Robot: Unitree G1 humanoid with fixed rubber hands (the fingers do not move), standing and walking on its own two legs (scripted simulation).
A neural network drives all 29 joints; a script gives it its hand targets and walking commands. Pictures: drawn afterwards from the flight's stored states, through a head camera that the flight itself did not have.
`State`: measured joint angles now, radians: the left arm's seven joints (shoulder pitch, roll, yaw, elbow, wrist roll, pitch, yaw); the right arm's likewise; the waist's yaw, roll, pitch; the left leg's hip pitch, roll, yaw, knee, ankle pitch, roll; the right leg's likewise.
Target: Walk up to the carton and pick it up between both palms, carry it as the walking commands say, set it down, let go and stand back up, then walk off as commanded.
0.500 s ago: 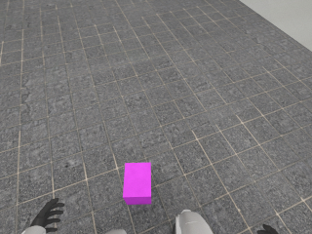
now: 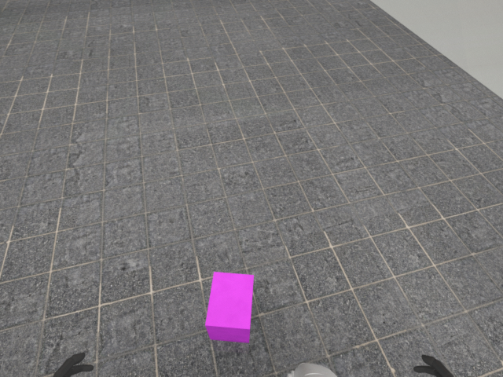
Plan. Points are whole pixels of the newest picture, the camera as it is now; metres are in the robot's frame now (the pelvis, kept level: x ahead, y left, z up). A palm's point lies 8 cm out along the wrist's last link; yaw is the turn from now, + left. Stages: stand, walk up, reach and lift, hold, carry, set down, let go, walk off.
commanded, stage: walk up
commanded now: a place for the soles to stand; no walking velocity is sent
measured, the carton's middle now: (231, 307) +0.41 +0.07 -0.66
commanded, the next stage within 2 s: none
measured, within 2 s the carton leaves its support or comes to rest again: neither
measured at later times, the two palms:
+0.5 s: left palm out of the picture -0.01 +0.47 -0.10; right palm out of the picture +0.03 -0.22 -0.13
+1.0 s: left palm out of the picture +0.11 +0.42 -0.11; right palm out of the picture +0.03 -0.20 -0.09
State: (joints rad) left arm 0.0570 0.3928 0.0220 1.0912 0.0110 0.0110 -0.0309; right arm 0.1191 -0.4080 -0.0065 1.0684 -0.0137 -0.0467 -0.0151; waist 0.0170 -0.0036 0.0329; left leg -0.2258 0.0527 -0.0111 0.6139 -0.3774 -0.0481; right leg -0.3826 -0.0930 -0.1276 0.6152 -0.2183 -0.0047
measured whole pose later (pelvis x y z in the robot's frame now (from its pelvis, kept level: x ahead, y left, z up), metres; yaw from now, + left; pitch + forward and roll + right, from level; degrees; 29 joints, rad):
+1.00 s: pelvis -0.02 +0.13 +0.01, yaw -6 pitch -1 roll +0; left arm 0.15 0.39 0.03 0.97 0.01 -0.02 -0.02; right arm 0.14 -0.37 -0.04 0.99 -0.01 -0.05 -0.01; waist -0.02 -0.03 0.04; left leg -0.27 0.03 0.11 0.59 -0.31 0.03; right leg -0.24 0.05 0.02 0.58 -0.33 -0.03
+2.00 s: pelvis -0.01 +0.08 +0.02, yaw -10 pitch -1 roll +1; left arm 0.14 0.38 0.03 0.94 0.03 0.03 -0.04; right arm 0.15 -0.39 -0.05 1.01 -0.01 -0.03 -0.04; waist -0.01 -0.02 0.06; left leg -0.15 0.09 0.12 0.43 -0.26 -0.04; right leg -0.15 0.12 0.07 0.45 -0.27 -0.10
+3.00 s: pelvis +0.01 +0.07 +0.01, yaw -8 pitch -2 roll +0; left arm 0.06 0.38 0.03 1.02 0.00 0.00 0.00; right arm 0.10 -0.38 -0.02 1.03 0.00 0.00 0.01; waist -0.01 0.03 0.09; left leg -0.25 -0.02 -0.03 0.52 -0.23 0.01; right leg -0.13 0.00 -0.01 0.49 -0.32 0.00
